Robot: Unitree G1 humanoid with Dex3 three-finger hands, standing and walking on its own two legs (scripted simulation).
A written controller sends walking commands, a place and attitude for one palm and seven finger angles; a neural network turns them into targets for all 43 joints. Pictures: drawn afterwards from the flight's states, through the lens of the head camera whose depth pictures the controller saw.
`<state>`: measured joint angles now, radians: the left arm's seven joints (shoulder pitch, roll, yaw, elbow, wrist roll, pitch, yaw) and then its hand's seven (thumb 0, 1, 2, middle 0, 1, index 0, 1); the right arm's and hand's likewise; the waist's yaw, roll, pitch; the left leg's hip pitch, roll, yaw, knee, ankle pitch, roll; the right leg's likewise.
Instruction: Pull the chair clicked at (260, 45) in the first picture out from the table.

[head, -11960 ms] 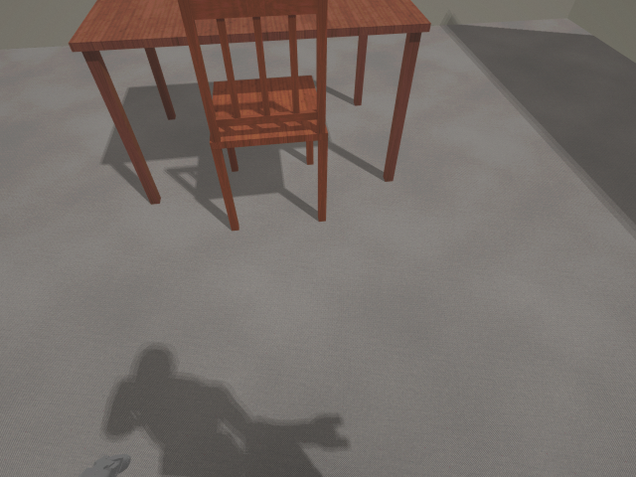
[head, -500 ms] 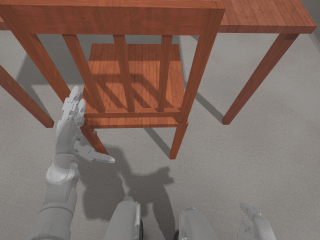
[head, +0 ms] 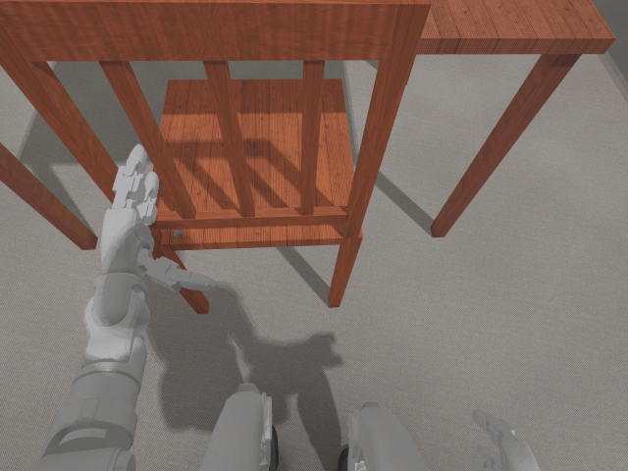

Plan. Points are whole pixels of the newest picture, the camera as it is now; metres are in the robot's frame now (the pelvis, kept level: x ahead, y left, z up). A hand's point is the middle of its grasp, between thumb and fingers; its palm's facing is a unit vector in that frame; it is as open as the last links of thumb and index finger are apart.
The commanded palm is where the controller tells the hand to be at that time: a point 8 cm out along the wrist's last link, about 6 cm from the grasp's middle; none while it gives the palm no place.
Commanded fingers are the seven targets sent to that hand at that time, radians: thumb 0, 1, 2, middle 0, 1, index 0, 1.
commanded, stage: push the fingers through the gap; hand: left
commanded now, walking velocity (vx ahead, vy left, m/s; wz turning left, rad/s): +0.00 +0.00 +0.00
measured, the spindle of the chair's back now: (235, 154) +0.51 +0.11 +0.04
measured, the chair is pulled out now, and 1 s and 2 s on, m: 0.00 0.00 0.00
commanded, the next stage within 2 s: hook a spindle and tug to test in 1.26 s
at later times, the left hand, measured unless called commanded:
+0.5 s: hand (178, 202) +0.44 +0.18 +0.02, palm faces +0.08 -1.00 -0.04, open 16.9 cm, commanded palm +0.42 +0.23 +0.03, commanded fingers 0.00 -0.50 0.30 -0.06 -0.08 -0.06 -0.08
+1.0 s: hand (178, 175) +0.49 +0.19 +0.02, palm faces +0.08 -1.00 -0.03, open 16.9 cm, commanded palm +0.45 +0.23 +0.03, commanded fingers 0.00 -0.50 0.30 -0.06 -0.08 -0.06 -0.08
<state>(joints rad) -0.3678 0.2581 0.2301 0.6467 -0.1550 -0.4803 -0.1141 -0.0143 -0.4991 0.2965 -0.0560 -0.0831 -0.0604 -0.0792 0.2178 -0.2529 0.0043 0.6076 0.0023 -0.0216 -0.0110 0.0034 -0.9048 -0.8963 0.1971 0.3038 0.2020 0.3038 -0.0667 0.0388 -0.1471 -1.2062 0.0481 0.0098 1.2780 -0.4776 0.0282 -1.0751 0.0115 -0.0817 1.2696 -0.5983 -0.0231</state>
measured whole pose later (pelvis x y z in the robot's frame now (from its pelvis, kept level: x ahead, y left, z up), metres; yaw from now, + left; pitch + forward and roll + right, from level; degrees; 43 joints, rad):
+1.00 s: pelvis +0.00 +0.01 -0.01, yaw -2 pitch +27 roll -4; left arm -0.71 0.38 0.38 1.00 -0.09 -0.52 -0.12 -0.01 -0.50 0.30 -0.06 -0.08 -0.06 -0.08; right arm 0.30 -0.25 0.01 0.64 -0.03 0.07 0.03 0.00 -0.91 -0.90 0.20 0.30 0.20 0.30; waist -0.14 0.05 -0.14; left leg -1.28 0.06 0.02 1.30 -0.49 0.05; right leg -1.15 0.02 -0.07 1.27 -0.59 -0.01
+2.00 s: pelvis +0.00 +0.01 +0.00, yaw -1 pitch +26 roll -4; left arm -0.68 0.35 0.35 1.00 -0.09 -0.55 -0.09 -0.01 -0.01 0.51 -0.45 -1.30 -0.43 -1.29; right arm 0.28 -0.25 0.01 0.63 -0.03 0.09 0.03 0.00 -0.91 -0.90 0.20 0.30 0.20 0.30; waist -0.13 0.04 -0.15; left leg -1.26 0.06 0.01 1.29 -0.48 0.04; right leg -1.12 0.02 -0.07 1.26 -0.59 -0.01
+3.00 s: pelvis +0.02 +0.01 +0.01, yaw -1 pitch +24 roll -3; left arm -0.43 0.26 0.26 0.70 -0.12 -0.48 -0.04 0.01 0.74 0.77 -0.46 -1.44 -0.43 -1.45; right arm 0.24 -0.24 -0.01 0.59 0.00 0.09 0.03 0.00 -0.91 -0.90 0.20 0.30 0.20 0.30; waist -0.10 0.03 -0.14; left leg -1.15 0.05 0.03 1.23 -0.50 0.04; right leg -1.02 0.02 -0.05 1.20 -0.60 0.00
